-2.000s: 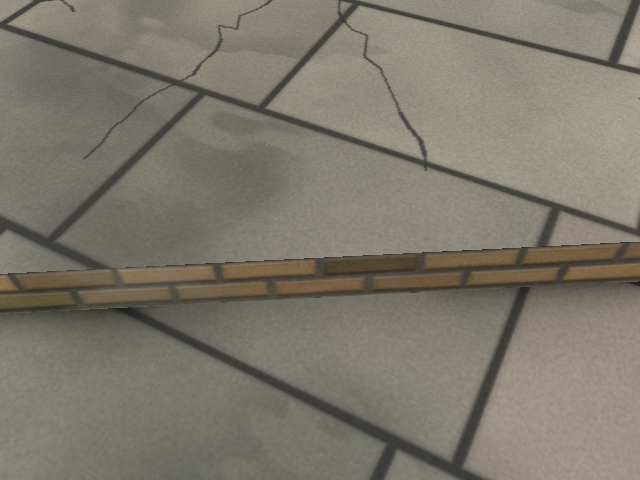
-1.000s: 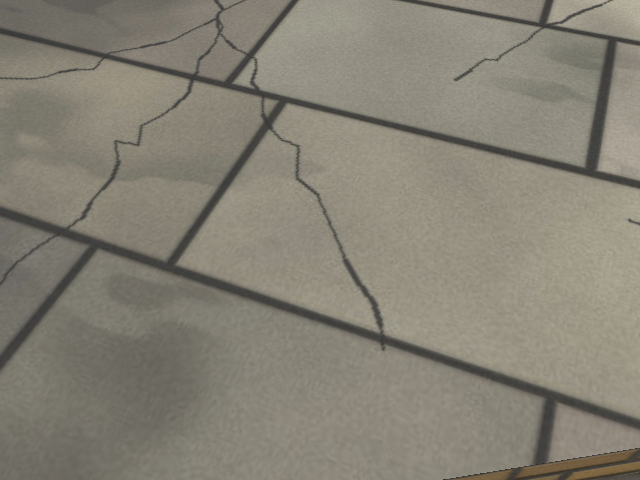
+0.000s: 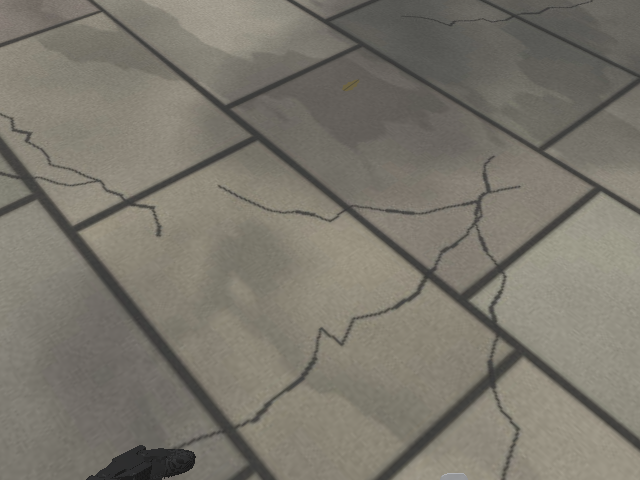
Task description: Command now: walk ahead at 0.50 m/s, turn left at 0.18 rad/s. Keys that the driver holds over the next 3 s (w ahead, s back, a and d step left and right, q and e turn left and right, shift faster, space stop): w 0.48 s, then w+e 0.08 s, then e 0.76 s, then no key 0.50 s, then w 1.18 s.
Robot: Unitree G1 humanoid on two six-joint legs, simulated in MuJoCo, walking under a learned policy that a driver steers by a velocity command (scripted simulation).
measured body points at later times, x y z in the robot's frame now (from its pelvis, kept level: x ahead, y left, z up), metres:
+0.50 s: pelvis +0.34 -0.04 +0.02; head +0.37 -0.03 +0.47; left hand +0.32 +0.21 -0.12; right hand +0.57 -0.25 -0.05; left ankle +0.47 +0.14 -0.64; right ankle +0.30 -0.12 -0.72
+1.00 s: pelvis +0.53 -0.01 +0.01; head +0.56 -0.02 +0.46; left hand +0.72 +0.24 -0.09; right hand +0.61 -0.31 -0.10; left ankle +0.60 +0.11 -0.72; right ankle +0.57 -0.15 -0.69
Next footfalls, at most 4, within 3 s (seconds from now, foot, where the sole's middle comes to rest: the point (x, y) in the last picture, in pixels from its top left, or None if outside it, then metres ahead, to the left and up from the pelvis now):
0.20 right None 0.34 -0.11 -0.76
0.66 left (268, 420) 0.64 0.11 -0.76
1.08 right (395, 439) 0.59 -0.16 -0.76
1.50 left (292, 411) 0.66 0.06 -0.76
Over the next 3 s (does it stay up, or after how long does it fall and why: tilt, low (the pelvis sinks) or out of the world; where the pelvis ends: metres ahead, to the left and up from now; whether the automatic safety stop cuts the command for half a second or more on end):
stays up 0.97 -0.26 0.00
